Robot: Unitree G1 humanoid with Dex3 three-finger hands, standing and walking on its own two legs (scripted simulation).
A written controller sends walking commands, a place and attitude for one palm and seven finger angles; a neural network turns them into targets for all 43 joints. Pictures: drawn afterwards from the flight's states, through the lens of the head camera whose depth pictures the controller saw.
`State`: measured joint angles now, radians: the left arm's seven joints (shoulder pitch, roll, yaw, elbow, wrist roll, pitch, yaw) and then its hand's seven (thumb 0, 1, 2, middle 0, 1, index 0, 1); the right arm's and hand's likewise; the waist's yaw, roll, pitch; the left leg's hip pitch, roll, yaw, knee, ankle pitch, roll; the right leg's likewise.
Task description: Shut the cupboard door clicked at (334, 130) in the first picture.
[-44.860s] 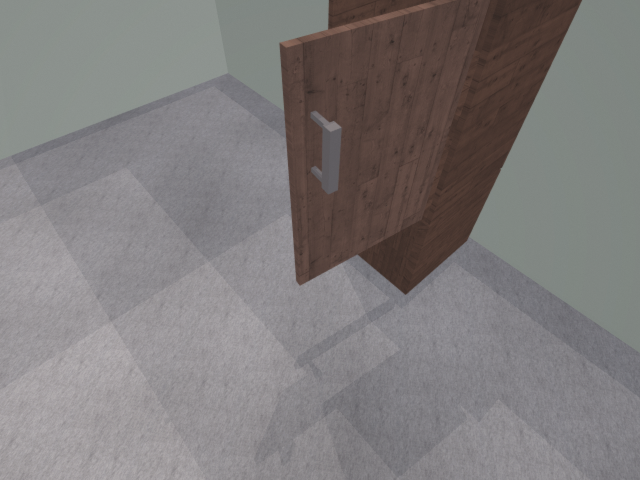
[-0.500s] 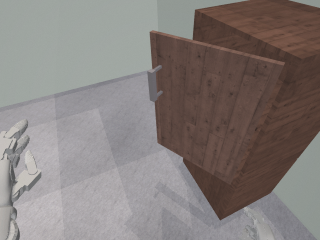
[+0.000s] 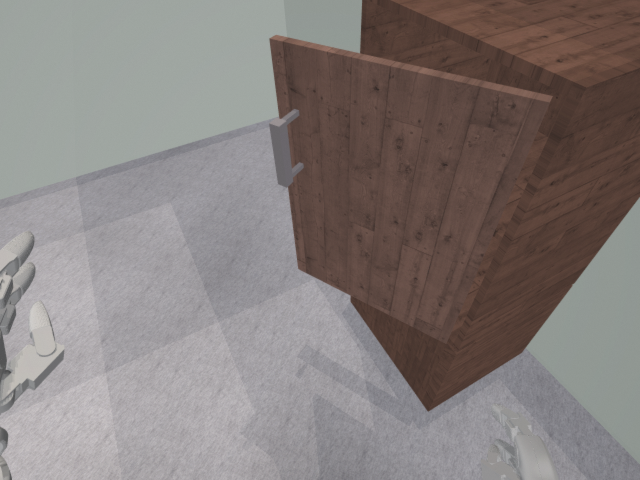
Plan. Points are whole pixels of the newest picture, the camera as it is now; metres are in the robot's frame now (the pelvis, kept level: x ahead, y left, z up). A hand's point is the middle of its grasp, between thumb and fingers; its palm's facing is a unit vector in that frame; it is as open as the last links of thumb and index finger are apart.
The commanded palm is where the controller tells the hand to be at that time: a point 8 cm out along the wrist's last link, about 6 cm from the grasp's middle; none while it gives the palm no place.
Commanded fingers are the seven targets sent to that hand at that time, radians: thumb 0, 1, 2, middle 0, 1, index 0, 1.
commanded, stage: step back with the hand held close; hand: left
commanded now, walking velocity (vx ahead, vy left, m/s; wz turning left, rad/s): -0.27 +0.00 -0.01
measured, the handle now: (289, 148) +0.65 +0.11 +0.07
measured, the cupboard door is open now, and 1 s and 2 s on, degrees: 29 29 29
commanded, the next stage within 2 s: stop stepping back and stand still in 1.16 s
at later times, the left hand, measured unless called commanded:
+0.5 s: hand out of the picture +0.12 +0.29 +0.15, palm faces +0.47 -0.76 -0.44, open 7.4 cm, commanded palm +0.06 +0.32 +0.18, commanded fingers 0.00 0.90 0.90 -0.20 -0.30 -0.20 -0.30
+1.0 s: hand out of the picture +0.06 +0.31 +0.17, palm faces +0.50 -0.74 -0.46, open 7.4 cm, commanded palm +0.00 +0.33 +0.18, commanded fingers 0.00 0.90 0.90 -0.20 -0.30 -0.20 -0.30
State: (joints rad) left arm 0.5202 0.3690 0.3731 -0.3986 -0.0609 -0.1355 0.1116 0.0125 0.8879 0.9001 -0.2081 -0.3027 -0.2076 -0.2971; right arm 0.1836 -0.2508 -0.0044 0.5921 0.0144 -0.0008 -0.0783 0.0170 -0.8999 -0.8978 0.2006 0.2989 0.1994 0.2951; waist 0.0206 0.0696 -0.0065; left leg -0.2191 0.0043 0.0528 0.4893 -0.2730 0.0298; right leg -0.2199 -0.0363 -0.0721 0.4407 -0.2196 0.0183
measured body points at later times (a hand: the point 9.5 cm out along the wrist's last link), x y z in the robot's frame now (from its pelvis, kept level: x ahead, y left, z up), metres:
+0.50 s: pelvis -0.07 +0.02 -0.02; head -0.07 +0.03 +0.43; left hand +0.09 +0.33 +0.17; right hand +0.09 -0.22 -0.09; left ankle -0.01 +0.09 -0.74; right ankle +0.01 -0.13 -0.74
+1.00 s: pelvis -0.13 +0.02 -0.01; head -0.12 +0.06 +0.43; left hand +0.02 +0.34 +0.20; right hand +0.04 -0.21 -0.09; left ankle -0.01 +0.10 -0.74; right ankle -0.19 -0.13 -0.71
